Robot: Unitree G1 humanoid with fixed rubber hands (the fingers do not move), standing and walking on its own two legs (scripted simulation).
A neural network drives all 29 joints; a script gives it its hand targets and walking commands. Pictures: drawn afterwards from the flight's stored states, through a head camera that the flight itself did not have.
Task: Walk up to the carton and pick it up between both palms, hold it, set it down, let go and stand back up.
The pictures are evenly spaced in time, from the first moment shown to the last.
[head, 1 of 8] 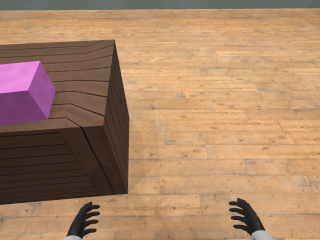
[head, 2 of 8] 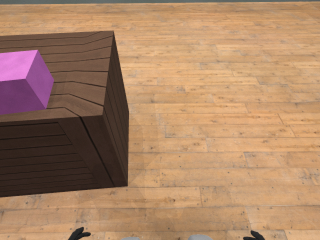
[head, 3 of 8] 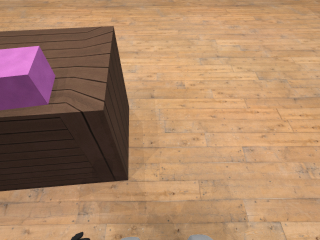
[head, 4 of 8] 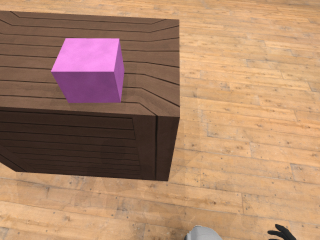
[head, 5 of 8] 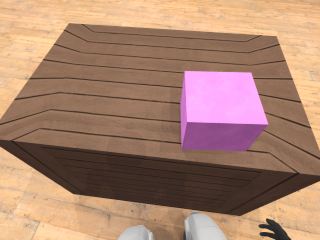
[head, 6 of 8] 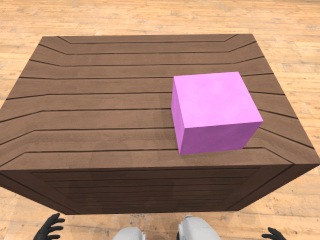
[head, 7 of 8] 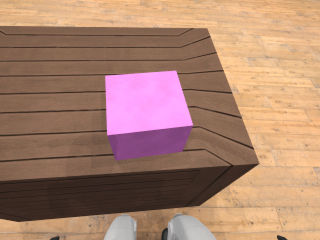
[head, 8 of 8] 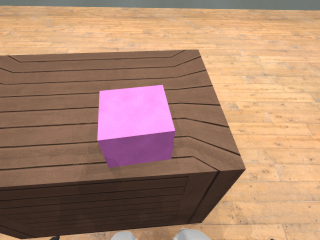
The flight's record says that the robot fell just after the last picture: no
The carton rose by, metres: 0.00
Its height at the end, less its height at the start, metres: +0.00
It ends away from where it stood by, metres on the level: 0.00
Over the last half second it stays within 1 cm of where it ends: yes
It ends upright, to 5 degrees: yes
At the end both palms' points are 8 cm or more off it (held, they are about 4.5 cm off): yes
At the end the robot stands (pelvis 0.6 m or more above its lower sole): yes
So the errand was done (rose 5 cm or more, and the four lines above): no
